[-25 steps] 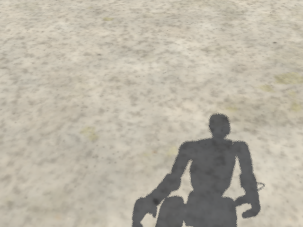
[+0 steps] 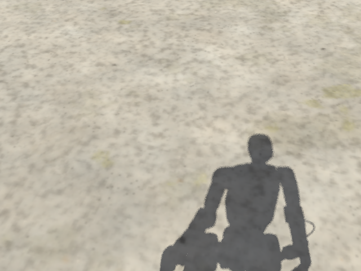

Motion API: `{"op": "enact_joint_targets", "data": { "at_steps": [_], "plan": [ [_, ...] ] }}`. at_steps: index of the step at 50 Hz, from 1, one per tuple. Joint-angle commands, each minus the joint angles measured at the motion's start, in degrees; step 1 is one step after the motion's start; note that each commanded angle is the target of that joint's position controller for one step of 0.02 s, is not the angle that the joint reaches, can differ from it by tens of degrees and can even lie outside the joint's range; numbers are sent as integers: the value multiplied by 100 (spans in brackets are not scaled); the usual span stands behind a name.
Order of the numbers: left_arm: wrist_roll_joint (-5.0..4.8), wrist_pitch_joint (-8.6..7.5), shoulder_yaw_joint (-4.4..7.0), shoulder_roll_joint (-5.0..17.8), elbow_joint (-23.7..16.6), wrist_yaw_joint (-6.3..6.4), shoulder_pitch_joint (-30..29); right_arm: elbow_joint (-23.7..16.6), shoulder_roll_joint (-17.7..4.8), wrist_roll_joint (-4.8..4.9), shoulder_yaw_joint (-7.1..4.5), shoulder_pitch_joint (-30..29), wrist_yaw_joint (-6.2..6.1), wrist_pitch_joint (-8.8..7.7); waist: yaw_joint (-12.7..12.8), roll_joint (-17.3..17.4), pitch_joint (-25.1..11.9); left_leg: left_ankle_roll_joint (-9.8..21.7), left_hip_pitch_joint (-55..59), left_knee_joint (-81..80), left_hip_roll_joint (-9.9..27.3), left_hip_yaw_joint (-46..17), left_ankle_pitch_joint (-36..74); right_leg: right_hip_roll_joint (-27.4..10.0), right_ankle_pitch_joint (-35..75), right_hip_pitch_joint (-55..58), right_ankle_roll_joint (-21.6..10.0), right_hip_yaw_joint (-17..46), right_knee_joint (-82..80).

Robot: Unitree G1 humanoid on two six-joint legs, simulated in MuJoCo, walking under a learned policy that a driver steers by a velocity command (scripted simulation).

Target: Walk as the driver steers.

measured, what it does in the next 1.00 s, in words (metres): walks ahead: right foot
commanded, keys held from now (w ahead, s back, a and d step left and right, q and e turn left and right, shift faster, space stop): w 1.00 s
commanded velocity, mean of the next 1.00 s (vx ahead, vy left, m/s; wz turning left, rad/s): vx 0.38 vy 0.00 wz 0.00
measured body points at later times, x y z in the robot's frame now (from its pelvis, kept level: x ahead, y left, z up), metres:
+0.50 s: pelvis +0.13 +0.05 +0.01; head +0.14 +0.07 +0.46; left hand +0.24 +0.32 -0.12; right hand +0.09 -0.19 -0.13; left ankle +0.07 +0.14 -0.74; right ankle +0.17 -0.10 -0.66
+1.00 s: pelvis +0.42 -0.01 +0.01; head +0.44 -0.01 +0.46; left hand +0.46 +0.26 -0.13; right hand +0.52 -0.28 -0.12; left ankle +0.44 +0.15 -0.65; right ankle +0.44 -0.09 -0.74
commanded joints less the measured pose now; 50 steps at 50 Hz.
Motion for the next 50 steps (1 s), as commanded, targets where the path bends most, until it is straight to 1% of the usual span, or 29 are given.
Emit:
{"op": "enact_joint_targets", "data": {
  "at_steps": [1,3,4,6,7,9,11,13,14,15,16,17,18,20,23,28,31,34,36,38,39,40,41,42,43,44,46,48,50],
  "plan": [
    [-3,-29,86,525,-46,18,443,-61,-508,-2,-58,165,-22,-32,-3,-78,-116,215,404,-290,71,15,342,-244,0,-488,-87,243,-751],
    [-79,7,197,850,-66,59,497,-67,-535,47,-75,143,-25,-52,68,-446,160,243,-166,256,-272,417,-1341,-451,-1944,-579,-404,699,-1071],
    [-116,0,250,1009,-81,79,646,-165,-552,56,-76,-39,-4,-118,175,-688,378,257,-710,718,-298,555,-1592,-903,-2789,-521,-704,1352,-1457],
    [-143,-92,378,1304,-126,93,692,-394,-466,103,-45,-400,80,-324,258,-964,849,328,-1481,1735,123,529,-1142,-1999,-3071,-524,-1307,2720,-2097],
    [-107,-156,378,1228,-158,81,679,-442,-500,128,-63,-478,124,-403,260,-862,944,372,-1858,2079,301,414,-1317,-2148,-2651,-336,-1392,2864,-2133],
    [-139,-226,374,1086,-246,28,602,-490,-514,179,-75,-459,200,-531,190,-695,851,467,-2110,1833,518,366,-1508,-2018,-1803,140,-1222,2470,-1987],
    [-214,-213,394,1119,-326,-4,431,-448,-476,201,-92,-336,248,-620,49,-662,611,460,-1112,752,357,698,-1031,-1538,-1124,-112,-932,1614,-1756],
    [-230,-157,398,1157,-371,-33,380,-64,-485,187,-174,526,266,-614,-297,-596,249,315,685,62,-109,1131,21,-1091,-754,-968,-780,1019,-1215],
    [-214,-177,371,1111,-428,-39,289,101,-569,184,-238,1067,249,-582,-546,-462,55,333,1402,-26,-105,997,3,-913,-273,-1342,-665,800,-693],
    [-165,-223,269,775,-562,-76,53,204,-914,163,-340,1764,207,-585,-849,471,-141,655,2095,-717,829,-405,-643,-426,118,-1993,-329,181,1049],
    [-141,-348,170,338,-826,-70,81,260,-1610,136,-460,2477,234,-610,-895,1898,-558,1565,2845,-1659,2196,-3091,-1438,228,-1150,-3251,-54,-144,2936],
    [-284,-430,241,629,-895,-71,-73,231,-1211,40,-309,2120,274,-709,-692,1157,-285,1816,2477,-1864,2471,-3728,-2149,-42,-1393,-3775,-162,518,4051],
    [-383,-499,268,771,-959,-119,-200,24,-931,42,-212,1555,299,-781,-475,754,165,1636,2150,-1869,2301,-3109,-2200,-362,-815,-4162,-333,664,4367],
    [-252,-547,334,870,-910,-141,-232,-232,-728,32,-99,917,372,-804,-208,399,358,1263,1654,-1964,1809,-1854,-980,-748,196,-3985,-389,510,4000],
    [-161,-454,367,754,-923,-217,-300,-189,-601,-8,-20,1209,324,-712,-143,481,269,1082,1353,-2060,1340,-714,731,-869,795,-3489,-185,205,3377],
    [-144,-407,234,477,-1445,-249,-1557,-264,-889,-23,-38,1445,155,-634,-356,341,482,1126,938,-2291,1148,-33,1563,-686,1781,-3254,94,-120,1490],
    [-183,-417,191,492,-1639,-323,-2099,-214,-945,39,-64,1775,131,-625,-488,384,598,1132,1027,-2391,1237,104,1469,-499,2150,-2900,42,-258,736],
    [-204,-452,204,606,-1811,-419,-2323,-177,-963,95,-109,1844,120,-576,-360,406,617,1049,1687,-2114,1502,169,1989,-453,1979,-2887,-184,-137,305],
    [-192,-475,298,827,-1776,-449,-1972,-243,-1098,65,-168,1696,115,-521,-48,549,232,922,2060,-1513,1590,253,3524,-242,1633,-2258,-370,-231,243],
    [-213,-443,532,1236,-1359,-394,-467,-333,-1113,-8,-176,1522,122,-418,745,679,-769,707,1829,311,1300,523,5113,110,1457,-277,-652,-466,282],
    [-157,-407,637,1578,-1121,-329,590,-478,-940,-80,-93,1538,137,-412,1089,264,-1535,557,468,2046,1036,630,3629,-807,1283,1611,-980,585,490],
    [-66,-394,713,1989,-928,-365,1049,-503,36,-40,164,2431,243,-548,559,-1463,-2638,213,-1721,4322,-169,462,-742,-2315,-342,3598,-2021,3676,-301],
    [-84,-392,556,1417,-924,-363,925,-443,-491,122,49,2023,285,-733,751,-1160,-2502,330,-2385,5125,-115,-333,-1792,-2294,-837,3397,-1892,4572,-1177],
    [-103,-424,483,1208,-1000,-343,321,-721,-898,280,-66,1344,296,-841,624,-971,-1387,435,-2858,5299,204,-187,-1450,-2129,-505,2500,-1582,3627,-1263],
    [-76,-462,422,1036,-1126,-344,-219,-839,-961,279,-72,947,248,-888,435,-319,-917,477,-2636,5028,533,-65,-883,-1939,226,1502,-1431,2821,-1397],
    [-17,-501,380,892,-1148,-376,-525,-856,-923,198,-118,798,196,-859,222,-53,-564,460,-2348,4658,740,25,-553,-1726,909,666,-1335,2198,-1537],
    [34,-544,326,695,-1076,-423,-666,-821,-678,121,-133,1073,168,-690,-119,-281,-457,454,-1732,4206,970,-21,-311,-1431,1204,-81,-1268,1572,-1846],
    [-13,-562,339,784,-943,-399,-496,-875,-545,109,-128,1027,148,-572,-213,-322,-230,377,-1778,3772,1057,73,-258,-1370,1310,-441,-1339,1222,-2105],
    [-6,-556,386,982,-862,-313,-285,-1080,-618,49,-147,538,135,-532,-152,-250,-16,237,-2230,3179,1128,122,237,-1372,1371,-454,-1384,1041,-2281]
  ]
}}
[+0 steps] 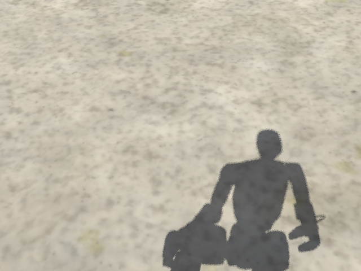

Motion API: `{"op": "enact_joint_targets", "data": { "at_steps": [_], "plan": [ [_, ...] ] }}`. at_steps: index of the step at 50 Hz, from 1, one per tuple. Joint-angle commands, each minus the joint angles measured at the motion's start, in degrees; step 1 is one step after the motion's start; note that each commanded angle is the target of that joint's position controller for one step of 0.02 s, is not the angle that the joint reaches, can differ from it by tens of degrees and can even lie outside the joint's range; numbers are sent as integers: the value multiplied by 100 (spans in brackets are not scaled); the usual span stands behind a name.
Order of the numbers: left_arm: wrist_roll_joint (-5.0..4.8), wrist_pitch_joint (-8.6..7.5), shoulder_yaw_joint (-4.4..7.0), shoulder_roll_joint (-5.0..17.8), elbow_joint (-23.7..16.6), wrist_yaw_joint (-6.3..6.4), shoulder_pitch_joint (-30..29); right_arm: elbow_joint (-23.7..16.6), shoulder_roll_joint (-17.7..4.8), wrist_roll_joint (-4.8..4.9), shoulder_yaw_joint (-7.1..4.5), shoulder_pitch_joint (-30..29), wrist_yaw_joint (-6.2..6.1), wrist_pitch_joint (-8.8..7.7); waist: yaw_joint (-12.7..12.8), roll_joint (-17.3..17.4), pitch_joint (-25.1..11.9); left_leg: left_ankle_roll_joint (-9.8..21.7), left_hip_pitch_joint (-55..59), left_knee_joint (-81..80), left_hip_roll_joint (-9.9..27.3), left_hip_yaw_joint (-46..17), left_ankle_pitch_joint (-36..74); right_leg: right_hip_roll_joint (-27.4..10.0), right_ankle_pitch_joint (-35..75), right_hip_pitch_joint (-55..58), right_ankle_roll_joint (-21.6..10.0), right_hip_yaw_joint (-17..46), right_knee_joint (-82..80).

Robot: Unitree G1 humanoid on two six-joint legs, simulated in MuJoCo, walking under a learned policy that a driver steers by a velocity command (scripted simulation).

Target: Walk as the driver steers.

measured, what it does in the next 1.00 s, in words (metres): walks ahead: left foot, then right foot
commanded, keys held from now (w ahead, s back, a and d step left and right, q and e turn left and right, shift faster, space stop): w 1.00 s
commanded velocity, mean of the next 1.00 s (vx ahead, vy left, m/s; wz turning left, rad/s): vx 0.50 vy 0.00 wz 0.00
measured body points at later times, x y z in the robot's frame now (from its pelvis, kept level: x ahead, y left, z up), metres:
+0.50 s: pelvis +0.29 +0.08 +0.00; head +0.31 +0.09 +0.45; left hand +0.37 +0.35 -0.14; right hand +0.37 -0.19 -0.12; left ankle +0.33 +0.16 -0.74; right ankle +0.27 -0.08 -0.66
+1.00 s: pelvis +0.58 +0.01 -0.01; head +0.61 -0.01 +0.44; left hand +0.70 +0.27 -0.12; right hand +0.62 -0.26 -0.15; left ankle +0.48 +0.16 -0.65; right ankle +0.64 -0.08 -0.74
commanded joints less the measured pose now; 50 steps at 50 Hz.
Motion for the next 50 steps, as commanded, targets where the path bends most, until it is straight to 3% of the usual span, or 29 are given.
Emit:
{"op": "enact_joint_targets", "data": {
  "at_steps": [1,6,10,13,14,15,16,17,18,19,20,21,23,25,27,29,33,38,40,41,42,43,44,45,46,47,48,49,50],
  "plan": [
    [-3,-99,151,796,-289,110,-154,-260,-276,-79,-74,149,-24,58,-251,-421,127,-157,-462,-737,317,-164,776,-1676,397,-138,-1008,1389,-1329],
    [-88,-21,168,912,-147,223,336,-568,-155,-56,-13,-927,74,-31,87,-436,228,-231,-222,-2599,-12,170,2176,-1405,620,116,-705,781,-1300],
    [-132,80,192,944,66,233,772,-820,-200,7,23,-1544,196,-65,275,-469,361,-146,-378,-3218,-146,172,1967,-1699,683,940,-667,813,-997],
    [-141,183,246,1044,104,263,745,-922,-389,23,-27,-1489,290,-118,89,-593,243,73,-135,-3489,-264,192,1305,-1963,1325,1510,-531,909,-542],
    [-139,213,260,1094,72,269,627,-866,-512,24,-85,-1192,297,-134,-110,-685,52,164,354,-3550,-411,319,1103,-1933,2130,1565,-459,852,-180],
    [-128,248,240,1055,35,271,505,-662,-695,13,-199,-494,283,-141,-491,-681,-364,302,1302,-3661,-606,493,1088,-1708,3020,1466,-336,649,642],
    [-71,258,157,863,-49,279,508,-360,-1032,-21,-349,575,236,-138,-897,-524,-1100,551,2901,-3455,-341,210,1198,-1396,2806,745,-155,407,1971],
    [-31,163,-20,294,-162,227,1090,-201,-1610,-134,-501,1412,203,-96,-818,622,-2033,1392,5319,-3529,1156,-2162,507,-591,838,-1597,280,74,4288],
    [-79,20,-66,216,-95,205,1078,-150,-1320,-71,-407,1549,218,-64,-845,1216,-2451,1688,5814,-4512,1637,-4001,-154,-95,-2442,-2676,337,786,5407],
    [-251,-86,90,804,-231,179,590,-200,-970,-30,-282,1148,221,-77,-825,875,-1702,1386,5253,-4642,1436,-3395,-460,-469,-2301,-3259,194,1132,5885],
    [-313,-131,103,891,-367,188,165,-347,-765,-47,-219,634,210,-79,-679,554,-1072,1189,4399,-4742,1241,-2561,-135,-794,-1787,-3327,110,945,5769],
    [-237,-120,122,848,-391,225,-50,-403,-590,-98,-165,231,232,-91,-502,167,-618,1102,3524,-4964,1015,-1960,339,-1032,-1310,-3107,118,834,5385],
    [-145,35,160,660,-335,260,122,-404,-367,-168,-103,-56,265,-130,-156,306,-361,989,2601,-5321,680,-1300,808,-1294,-842,-2421,152,874,4854],
    [-125,151,141,468,-325,271,182,-306,-475,-143,-132,70,254,-163,-55,249,-236,1083,2299,-5554,599,-934,1214,-1336,-624,-2339,247,802,4558],
    [-80,184,160,502,-468,288,-181,-209,-629,-140,-174,272,187,-170,-93,111,-72,1138,2359,-5681,594,-712,1588,-1364,-143,-2711,371,783,4015],
    [-47,167,159,470,-602,275,-584,-134,-666,-120,-179,460,116,-134,-187,64,4,1071,2517,-5720,523,-488,1783,-1343,475,-2929,452,746,3324],
    [-86,108,84,316,-820,192,-1408,-6,-729,-58,-178,820,47,-86,-453,96,173,883,2634,-5791,333,-78,1611,-1088,1404,-2637,457,473,1959],
    [-139,45,47,385,-1110,30,-2069,241,-792,-6,-226,1265,16,47,-597,117,375,839,3606,-5401,739,-152,1750,-957,989,-2858,277,499,1278],
    [-145,12,81,514,-1135,-24,-1953,253,-856,6,-264,1201,-8,108,-435,194,270,741,3889,-5097,872,-180,2281,-865,561,-2578,127,456,1132],
    [-143,0,132,628,-1081,-29,-1687,226,-908,5,-281,1091,-14,133,-256,278,93,674,3925,-4786,850,-133,3051,-722,361,-2103,41,336,1098],
    [-129,-5,229,786,-910,-15,-1083,193,-907,5,-277,948,-15,167,100,297,-275,565,3829,-4077,675,41,3983,-515,364,-1214,-86,147,992],
    [-108,2,378,1083,-596,30,-72,138,-750,-33,-212,934,-17,188,506,160,-928,390,3258,-2875,344,273,3999,-571,517,277,-277,232,1115],
    [1,18,507,1602,-428,74,794,9,-316,-115,-69,1398,9,132,500,-772,-1848,66,1302,-724,-272,549,2138,-1950,263,2541,-938,2153,1199],
    [-59,45,472,1585,-343,42,1017,88,98,-100,70,1733,58,-11,383,-1822,-2451,-108,-182,651,-1078,-22,-1813,-2720,-703,3537,-1471,4434,244],
    [-112,34,335,1137,-368,50,797,11,-539,74,-95,1189,94,-124,488,-1332,-1894,9,-836,1240,-731,-501,-1797,-2526,-1266,3175,-1200,4202,-1],
    [-116,25,276,968,-483,72,261,-161,-712,163,-135,687,98,-191,377,-1060,-1114,97,-1082,1185,-422,-299,-1238,-2374,-962,2320,-981,3389,-131],
    [-57,18,228,828,-565,71,-163,-194,-690,106,-148,436,58,-202,211,-616,-709,102,-853,897,-153,-180,-696,-2181,-443,1458,-889,2801,-307],
    [7,0,183,667,-594,53,-417,-189,-624,37,-186,415,29,-153,6,-558,-443,89,-519,573,32,-180,-371,-1982,13,787,-821,2335,-491],
    [50,-16,151,555,-574,35,-508,-155,-497,18,-188,557,25,-73,-161,-668,-409,84,-163,388,143,-216,-180,-1846,176,413,-788,2058,-665]
  ]
}}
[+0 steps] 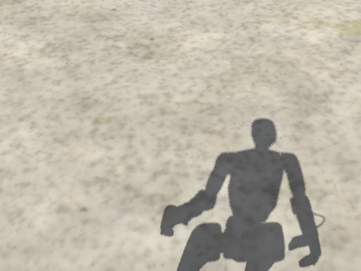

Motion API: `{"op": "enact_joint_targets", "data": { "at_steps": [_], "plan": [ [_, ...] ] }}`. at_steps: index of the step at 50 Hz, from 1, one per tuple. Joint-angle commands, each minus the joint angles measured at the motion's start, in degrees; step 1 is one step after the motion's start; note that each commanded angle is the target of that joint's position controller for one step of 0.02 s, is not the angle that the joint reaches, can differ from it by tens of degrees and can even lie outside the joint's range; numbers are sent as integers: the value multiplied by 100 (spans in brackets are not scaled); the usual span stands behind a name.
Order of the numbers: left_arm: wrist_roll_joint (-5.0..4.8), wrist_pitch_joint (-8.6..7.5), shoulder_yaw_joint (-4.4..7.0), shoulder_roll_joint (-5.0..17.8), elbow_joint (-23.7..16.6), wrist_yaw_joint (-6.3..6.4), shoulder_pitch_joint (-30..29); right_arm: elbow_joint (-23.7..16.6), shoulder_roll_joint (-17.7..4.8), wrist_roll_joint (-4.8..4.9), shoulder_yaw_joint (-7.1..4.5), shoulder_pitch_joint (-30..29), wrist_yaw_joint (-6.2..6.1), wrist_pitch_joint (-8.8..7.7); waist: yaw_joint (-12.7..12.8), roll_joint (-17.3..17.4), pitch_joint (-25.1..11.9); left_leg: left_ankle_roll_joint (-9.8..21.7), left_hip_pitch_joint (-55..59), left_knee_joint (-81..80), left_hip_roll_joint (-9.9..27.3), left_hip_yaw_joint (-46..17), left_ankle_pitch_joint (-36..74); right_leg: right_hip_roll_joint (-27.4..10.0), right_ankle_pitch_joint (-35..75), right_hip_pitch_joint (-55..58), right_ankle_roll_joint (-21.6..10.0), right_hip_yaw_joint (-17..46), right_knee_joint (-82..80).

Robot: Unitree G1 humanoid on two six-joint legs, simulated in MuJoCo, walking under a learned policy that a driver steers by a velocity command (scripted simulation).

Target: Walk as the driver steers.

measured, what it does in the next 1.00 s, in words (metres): walks ahead, turning right: left foot, then right foot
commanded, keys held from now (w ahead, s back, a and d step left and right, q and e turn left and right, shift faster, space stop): w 0.08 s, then w+e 0.82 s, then w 0.10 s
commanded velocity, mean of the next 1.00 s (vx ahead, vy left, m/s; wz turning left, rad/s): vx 0.50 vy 0.00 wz -0.40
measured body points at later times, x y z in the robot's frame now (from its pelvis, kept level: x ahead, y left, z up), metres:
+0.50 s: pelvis +0.28 +0.05 +0.00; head +0.31 +0.05 +0.44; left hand +0.33 +0.32 -0.15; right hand +0.41 -0.23 -0.10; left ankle +0.37 +0.15 -0.74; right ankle +0.13 -0.07 -0.65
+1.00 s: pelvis +0.51 -0.07 -0.02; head +0.55 -0.10 +0.43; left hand +0.79 +0.09 -0.11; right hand +0.44 -0.35 -0.15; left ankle +0.43 +0.14 -0.65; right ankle +0.56 -0.17 -0.74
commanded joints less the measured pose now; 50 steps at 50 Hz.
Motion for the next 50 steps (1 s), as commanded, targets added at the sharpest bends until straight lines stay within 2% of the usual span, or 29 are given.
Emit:
{"op": "enact_joint_targets", "data": {
  "at_steps": [1,2,4,7,10,14,17,18,19,20,21,22,23,24,25,27,28,31,36,39,41,43,44,45,46,47,48,49,50],
  "plan": [
    [61,-88,95,505,-157,-9,165,-326,-399,-24,-145,104,-42,11,-38,-615,-400,29,-1102,-101,604,-284,595,-1485,388,1130,-939,1787,-1738],
    [37,-107,107,561,-103,3,231,-328,-324,-32,-140,107,-51,65,-80,-597,-320,-16,-1107,-275,631,-242,680,-1454,564,994,-979,1603,-1852],
    [31,-119,150,734,-4,69,415,-458,-343,-83,-155,-219,-70,113,-61,-487,-135,-137,-1454,-771,669,-209,1138,-1445,890,987,-1031,1364,-2013],
    [-20,-59,155,787,116,163,748,-718,-316,-155,-160,-912,-60,66,91,-390,21,-291,-1711,-1895,578,-154,2053,-1285,1143,1123,-947,1179,-2054],
    [-73,-13,173,863,194,218,1016,-893,-219,-115,-112,-1550,-4,4,282,-430,131,-358,-1404,-2988,302,-23,2724,-1109,957,1126,-814,1011,-2017],
    [-138,73,199,869,341,262,1407,-1111,-258,-48,-68,-2176,113,-84,457,-500,250,-364,-1228,-3698,106,-68,2661,-1282,784,1545,-796,1257,-1659],
    [-148,152,270,976,327,314,1330,-1147,-529,-27,-137,-2004,164,-174,220,-669,133,-238,-699,-4013,31,-156,2168,-1490,959,1823,-652,1583,-1199],
    [-145,179,286,994,291,316,1231,-1079,-638,-27,-187,-1684,155,-198,22,-734,-23,-162,-204,-4091,-43,-73,1968,-1448,1324,1796,-583,1603,-882],
    [-127,192,249,883,232,309,1154,-874,-853,-52,-305,-953,117,-217,-320,-666,-465,-8,827,-4174,-97,7,1874,-1147,1837,1614,-438,1441,-117],
    [-55,194,145,599,55,290,1058,-715,-1204,-161,-412,59,66,-238,-725,-283,-1347,333,2488,-3908,670,-690,1772,-739,1156,745,-241,1162,1454],
    [-90,99,-27,-63,-106,278,1739,-605,-1733,-215,-544,607,46,-170,-484,1302,-2221,1142,4631,-4256,2126,-3036,1052,161,-1424,-1454,176,551,3565],
    [-204,29,41,338,-72,263,1712,-633,-1218,-181,-401,594,63,-145,-536,1500,-2419,1279,4597,-4848,2246,-4071,154,-28,-2529,-2150,168,1136,4511],
    [-293,22,170,802,-161,267,1262,-724,-800,-149,-280,167,49,-141,-531,983,-1515,985,3856,-4942,2038,-3167,-52,-322,-2143,-2523,109,1161,4791],
    [-279,47,189,802,-212,287,970,-777,-616,-155,-217,-194,42,-127,-414,581,-1001,793,3047,-5065,1813,-2385,254,-597,-1646,-2417,98,1000,4712],
    [-218,84,214,731,-252,299,813,-764,-458,-176,-172,-496,52,-118,-270,430,-599,712,2317,-5280,1592,-1836,652,-756,-1297,-2209,106,960,4427],
    [-199,229,243,498,-283,272,910,-721,-362,-233,-151,-750,56,-138,1,608,-289,637,1524,-5648,1360,-1070,1085,-984,-928,-1706,107,962,4073],
    [-203,292,229,376,-327,259,885,-690,-400,-224,-173,-754,50,-156,41,544,-218,693,1379,-5782,1350,-815,1318,-1018,-829,-1677,127,921,3985],
    [-152,394,240,347,-544,246,586,-594,-607,-231,-255,-655,-7,-192,78,276,-66,804,1395,-5972,1395,-223,1914,-1051,-219,-2004,212,971,3482],
    [-120,336,165,273,-838,63,-262,-541,-825,-196,-319,-458,-89,-117,-163,141,138,639,1637,-6035,1228,752,2275,-929,1018,-1877,226,575,1924],
    [-117,341,117,263,-1089,-43,-816,-474,-970,-123,-366,-158,-103,-28,-358,91,318,582,2106,-5928,1362,1004,2336,-844,931,-1924,148,317,1353],
    [-125,356,121,328,-1246,-102,-1014,-431,-1058,-60,-402,-31,-96,53,-369,133,383,505,2514,-5701,1487,1113,2636,-766,546,-1954,31,190,1124],
    [-122,373,185,480,-1336,-140,-911,-456,-1202,-7,-445,-88,-101,132,-189,274,221,393,2760,-5126,1533,1288,4098,-497,-31,-1522,-165,-85,1007],
    [-125,386,260,613,-1303,-138,-599,-483,-1287,21,-468,-144,-109,177,25,379,-34,329,2797,-4549,1505,1384,5134,-260,-313,-1001,-288,-274,1001],
    [-147,388,394,820,-1126,-124,145,-515,-1313,49,-468,-254,-114,231,475,334,-424,207,2622,-3517,1345,1554,5761,41,-191,-11,-464,-439,705],
    [-152,412,607,1209,-822,-38,1155,-523,-1157,-8,-396,-152,-124,229,913,91,-966,-21,1694,-2108,1117,1629,5120,143,105,1700,-693,-161,467],
    [-177,423,751,1908,-722,76,1512,-776,-461,-275,-169,221,-69,137,596,-1395,-1392,-377,-730,66,419,1562,865,-1383,-84,3681,-1436,2439,291],
    [-127,327,633,1827,-908,47,1560,-879,-370,-141,-65,191,9,-118,513,-1395,-2357,-429,-1818,1171,-319,179,-1363,-2254,-954,4396,-2149,5040,-856],
    [-64,252,481,1332,-808,-5,1532,-944,-814,154,-192,-483,69,-249,756,-693,-1812,-294,-2386,1357,-32,-199,-907,-2131,-675,4113,-1752,4365,-1121],
    [-69,195,429,1170,-811,-6,1218,-992,-784,180,-175,-668,66,-306,601,-635,-1201,-171,-2462,1038,225,-130,-419,-1940,-233,3369,-1523,3498,-1041]
  ]
}}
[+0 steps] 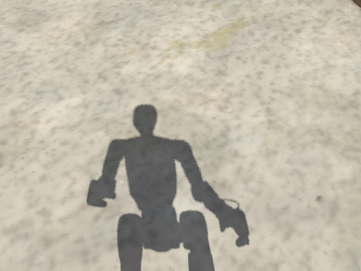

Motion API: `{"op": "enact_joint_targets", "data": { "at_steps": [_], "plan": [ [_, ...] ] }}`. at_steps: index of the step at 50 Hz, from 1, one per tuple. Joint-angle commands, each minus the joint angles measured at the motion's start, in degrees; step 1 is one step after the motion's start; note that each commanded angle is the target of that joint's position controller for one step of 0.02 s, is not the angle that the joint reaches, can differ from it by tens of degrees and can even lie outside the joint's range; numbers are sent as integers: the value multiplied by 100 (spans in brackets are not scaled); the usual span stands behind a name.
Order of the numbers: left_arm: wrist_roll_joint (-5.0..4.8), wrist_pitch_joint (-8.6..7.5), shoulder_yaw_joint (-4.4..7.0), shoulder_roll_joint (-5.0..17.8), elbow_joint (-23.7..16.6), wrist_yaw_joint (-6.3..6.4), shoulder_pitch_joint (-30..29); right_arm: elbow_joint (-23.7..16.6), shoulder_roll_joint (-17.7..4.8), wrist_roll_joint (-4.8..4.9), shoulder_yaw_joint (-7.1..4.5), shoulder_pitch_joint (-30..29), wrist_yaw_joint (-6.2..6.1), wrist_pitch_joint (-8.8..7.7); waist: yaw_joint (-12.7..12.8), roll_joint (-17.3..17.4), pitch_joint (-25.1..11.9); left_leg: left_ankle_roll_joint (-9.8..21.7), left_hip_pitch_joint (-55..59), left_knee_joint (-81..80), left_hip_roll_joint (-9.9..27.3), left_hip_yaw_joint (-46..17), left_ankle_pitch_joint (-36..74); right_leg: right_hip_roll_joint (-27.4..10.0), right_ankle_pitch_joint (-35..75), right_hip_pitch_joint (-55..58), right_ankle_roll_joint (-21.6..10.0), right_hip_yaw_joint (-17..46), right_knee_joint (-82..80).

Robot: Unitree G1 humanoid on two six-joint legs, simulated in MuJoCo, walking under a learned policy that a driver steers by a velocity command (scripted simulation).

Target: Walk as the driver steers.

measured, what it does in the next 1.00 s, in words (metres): walks ahead: left foot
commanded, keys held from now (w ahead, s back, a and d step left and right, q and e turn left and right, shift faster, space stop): w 1.00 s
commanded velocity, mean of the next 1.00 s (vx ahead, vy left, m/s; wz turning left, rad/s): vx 0.50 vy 0.00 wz -0.09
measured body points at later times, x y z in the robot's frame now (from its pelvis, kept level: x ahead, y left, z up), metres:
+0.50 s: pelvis +0.30 +0.04 +0.00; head +0.33 +0.05 +0.45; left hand +0.30 +0.33 -0.13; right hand +0.48 -0.21 -0.10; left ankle +0.42 +0.14 -0.72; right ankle +0.09 -0.07 -0.69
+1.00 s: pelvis +0.58 +0.01 +0.01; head +0.61 +0.00 +0.46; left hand +0.81 +0.23 -0.08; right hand +0.54 -0.27 -0.13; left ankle +0.42 +0.14 -0.72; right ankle +0.72 -0.11 -0.71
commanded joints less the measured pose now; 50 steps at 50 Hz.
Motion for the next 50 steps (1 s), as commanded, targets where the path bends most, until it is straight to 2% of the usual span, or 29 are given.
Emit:
{"op": "enact_joint_targets", "data": {
  "at_steps": [1,2,3,5,8,11,13,16,18,20,21,22,23,24,25,26,27,28,29,30,31,33,36,40,43,45,48,49,50],
  "plan": [
    [31,-133,197,780,-31,41,1031,-568,-649,27,-77,-458,7,-339,508,-170,-1033,234,-3056,907,225,-573,610,-1711,601,3163,-1125,2752,-2016],
    [88,-152,124,574,-108,54,676,-494,-690,-55,-122,-362,-15,-275,283,-249,-836,226,-2593,537,387,-616,878,-1512,1090,2469,-1021,2278,-2134],
    [137,-170,94,498,-139,63,553,-439,-662,-68,-132,-222,-1,-184,142,-343,-794,215,-2242,368,455,-641,1051,-1396,1245,2089,-979,2061,-2302],
    [113,-240,108,587,-68,96,614,-401,-500,-106,-115,-158,-3,-47,52,-264,-704,114,-2111,-31,446,-573,1324,-1319,1633,1798,-1007,1721,-2562],
    [86,-276,128,702,101,195,900,-569,-389,-172,-76,-666,-21,14,169,-213,-417,-62,-2563,-976,397,-540,2164,-1235,1962,1857,-944,1331,-2765],
    [75,-255,108,703,227,251,1089,-673,-284,-142,-30,-1108,39,-28,340,-318,-284,-60,-2506,-2104,227,-458,3202,-1055,1705,1951,-721,970,-2829],
    [59,-254,109,739,337,264,1261,-758,-213,-107,17,-1470,91,-55,487,-355,-125,-17,-2392,-2688,92,-355,3610,-1061,1320,1989,-655,894,-2903],
    [38,-224,115,755,537,270,1536,-893,-227,-75,53,-1852,176,-90,628,-365,81,89,-2512,-3165,-21,-349,3579,-1270,1222,2431,-659,947,-2787],
    [22,-172,135,790,646,291,1649,-995,-274,-70,60,-1990,249,-129,623,-383,131,230,-2654,-3383,-74,-370,3238,-1475,1529,2882,-620,1016,-2561],
    [12,-120,160,856,696,322,1602,-1001,-385,-64,35,-1825,303,-158,463,-473,32,393,-2404,-3532,-159,-339,2804,-1602,2133,3190,-498,1040,-2277],
    [14,-99,174,915,690,332,1517,-947,-487,-71,-5,-1577,306,-166,314,-558,-137,484,-1988,-3537,-301,-223,2556,-1577,2930,3259,-427,1001,-1999],
    [14,-70,179,965,678,337,1403,-818,-629,-86,-80,-1086,286,-167,26,-610,-464,609,-1235,-3587,-515,-27,2459,-1448,3959,3232,-337,881,-1421],
    [30,-44,124,865,654,340,1342,-554,-869,-116,-203,-197,244,-158,-393,-492,-1041,790,67,-3564,-550,1,2640,-1129,4246,2856,-174,649,-341],
    [140,-36,5,605,559,347,1489,-392,-1239,-190,-283,785,193,-140,-655,190,-1907,1164,1838,-3373,536,-1265,2688,-749,2464,1637,17,425,1467],
    [68,-161,-169,-92,575,269,2321,-221,-1463,-179,-334,1062,243,-125,-182,1868,-2569,2081,3598,-4156,1681,-4145,1270,347,-1811,-600,374,658,3341],
    [-32,-279,-68,533,624,242,1855,-266,-901,-59,-176,942,251,-127,-470,1226,-2285,1850,3498,-4636,1521,-4422,404,94,-2128,-1263,280,1300,3921],
    [-144,-351,0,773,433,219,1267,-344,-708,-61,-115,497,222,-127,-433,887,-1444,1597,2763,-4730,1377,-3548,542,-202,-1618,-1630,216,1122,3939],
    [-120,-379,-17,741,362,251,959,-442,-642,-120,-81,71,208,-117,-258,325,-1005,1473,1910,-4858,1196,-2939,1095,-520,-1075,-1444,209,920,3665],
    [-25,-366,18,708,348,277,802,-476,-518,-180,-44,-186,210,-122,-110,194,-661,1449,1213,-5006,1017,-2491,1688,-705,-763,-1249,240,851,3313],
    [-2,-313,36,645,369,278,939,-479,-425,-251,-2,-276,208,-143,81,364,-638,1418,826,-5140,885,-2199,2047,-859,-558,-891,245,887,3126],
    [4,-256,27,537,407,282,1061,-457,-398,-245,7,-286,216,-156,162,435,-633,1444,632,-5282,805,-2005,2226,-907,-488,-709,277,865,2957],
    [22,-165,1,385,402,297,1042,-386,-500,-188,-9,-218,189,-184,233,432,-498,1515,380,-5520,764,-1641,2512,-1002,-363,-754,389,772,2552],
    [84,-142,-17,350,223,306,479,-293,-696,-171,-57,-11,92,-151,123,294,-302,1515,464,-5724,721,-1278,2872,-1060,471,-1230,584,691,1676],
    [70,-216,-91,183,74,236,-226,-181,-744,-107,-54,279,24,-86,-113,313,-175,1258,556,-5746,425,-683,3021,-845,1655,-990,615,448,229],
    [22,-252,-132,166,-72,155,-749,-29,-790,-70,-64,624,18,-28,-316,325,-37,1247,913,-5643,548,-649,2903,-694,1814,-934,593,342,-358],
    [1,-283,-140,208,-186,81,-991,60,-805,-60,-78,772,11,44,-353,348,43,1235,1339,-5453,749,-710,3034,-634,1571,-1069,505,359,-603],
    [-4,-332,-89,404,-218,-5,-834,91,-921,-39,-130,695,-32,139,-101,481,-81,1094,1805,-4979,984,-780,3850,-506,930,-728,268,337,-836],
    [7,-343,-25,539,-120,-4,-454,61,-971,-33,-144,565,-45,164,147,553,-317,1014,1823,-4552,922,-695,4724,-344,795,-140,160,197,-914],
    [30,-343,102,754,142,25,360,31,-898,-36,-114,465,-54,196,562,478,-807,873,1626,-3636,656,-473,5394,-178,898,979,-4,45,-1031]
  ]
}}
